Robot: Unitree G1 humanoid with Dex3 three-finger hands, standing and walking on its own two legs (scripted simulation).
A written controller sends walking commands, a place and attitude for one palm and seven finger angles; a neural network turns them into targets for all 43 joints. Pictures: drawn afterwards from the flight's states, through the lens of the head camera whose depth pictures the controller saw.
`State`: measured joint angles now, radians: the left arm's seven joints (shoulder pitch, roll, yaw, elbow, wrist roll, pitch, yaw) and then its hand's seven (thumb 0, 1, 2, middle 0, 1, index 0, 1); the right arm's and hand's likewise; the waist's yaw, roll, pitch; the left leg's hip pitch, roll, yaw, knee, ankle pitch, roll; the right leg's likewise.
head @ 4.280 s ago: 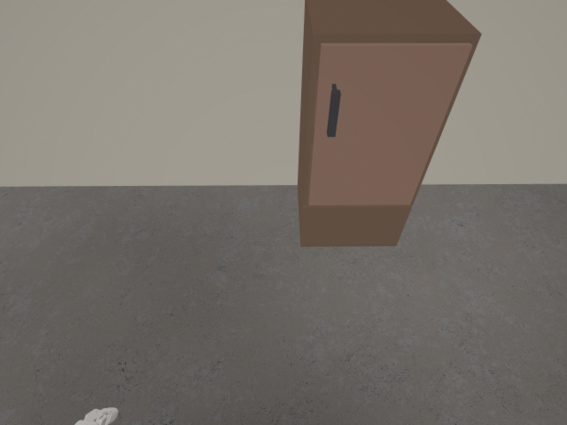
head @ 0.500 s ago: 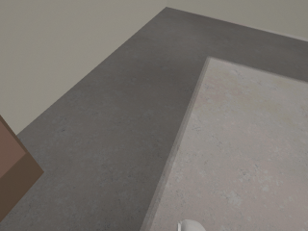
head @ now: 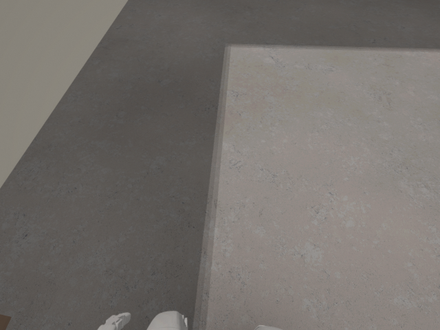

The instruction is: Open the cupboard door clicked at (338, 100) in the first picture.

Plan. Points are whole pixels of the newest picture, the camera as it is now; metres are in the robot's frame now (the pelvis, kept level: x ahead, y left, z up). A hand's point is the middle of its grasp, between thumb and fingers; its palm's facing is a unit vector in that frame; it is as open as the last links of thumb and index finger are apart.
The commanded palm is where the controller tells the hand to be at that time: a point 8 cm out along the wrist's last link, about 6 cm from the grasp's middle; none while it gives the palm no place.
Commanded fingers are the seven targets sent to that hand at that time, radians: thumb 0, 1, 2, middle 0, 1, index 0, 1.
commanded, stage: turn to face it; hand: left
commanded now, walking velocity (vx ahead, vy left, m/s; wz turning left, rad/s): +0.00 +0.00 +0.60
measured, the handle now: out of the picture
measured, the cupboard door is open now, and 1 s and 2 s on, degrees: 0 0 0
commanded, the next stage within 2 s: none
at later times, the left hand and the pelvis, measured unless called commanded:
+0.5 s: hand out of the picture +0.02 +0.26 -0.16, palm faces +0.31 -0.93 -0.21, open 7.4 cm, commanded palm none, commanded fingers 0.00 0.90 0.90 -0.20 -0.30 -0.20 -0.30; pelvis +0.02 +0.04 +0.02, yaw +15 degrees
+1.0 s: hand out of the picture -0.01 +0.18 -0.13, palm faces +0.54 -0.80 -0.28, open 7.4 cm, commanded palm none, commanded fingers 0.00 0.90 0.90 -0.20 -0.30 -0.20 -0.30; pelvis +0.01 -0.04 +0.01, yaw +34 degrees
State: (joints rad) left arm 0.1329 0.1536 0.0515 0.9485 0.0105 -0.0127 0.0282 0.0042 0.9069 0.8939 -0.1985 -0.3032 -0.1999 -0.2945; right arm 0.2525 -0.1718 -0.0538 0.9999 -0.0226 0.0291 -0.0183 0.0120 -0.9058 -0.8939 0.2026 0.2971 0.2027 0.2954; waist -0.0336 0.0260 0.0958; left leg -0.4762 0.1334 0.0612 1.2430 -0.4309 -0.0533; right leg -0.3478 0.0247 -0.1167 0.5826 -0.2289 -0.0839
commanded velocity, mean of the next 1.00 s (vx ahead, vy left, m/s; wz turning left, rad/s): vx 0.00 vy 0.00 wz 0.60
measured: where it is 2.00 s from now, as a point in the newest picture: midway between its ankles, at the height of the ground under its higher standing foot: outside the picture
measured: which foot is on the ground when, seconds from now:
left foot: up 0.00-0.26, down 0.28-0.82, up 0.84-1.00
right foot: down 0.00-0.28, up 0.30-0.80, down 0.82-1.00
